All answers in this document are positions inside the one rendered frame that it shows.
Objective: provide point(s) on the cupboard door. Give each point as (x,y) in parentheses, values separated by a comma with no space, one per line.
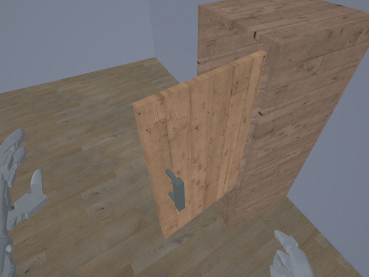
(198,130)

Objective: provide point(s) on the right robot hand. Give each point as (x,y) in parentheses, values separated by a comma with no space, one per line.
(296,262)

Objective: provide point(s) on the left robot hand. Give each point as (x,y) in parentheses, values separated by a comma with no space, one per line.
(28,204)

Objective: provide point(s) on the robot left forearm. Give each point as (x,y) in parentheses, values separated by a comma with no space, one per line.
(7,264)

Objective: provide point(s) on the handle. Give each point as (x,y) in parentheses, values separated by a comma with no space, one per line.
(179,190)

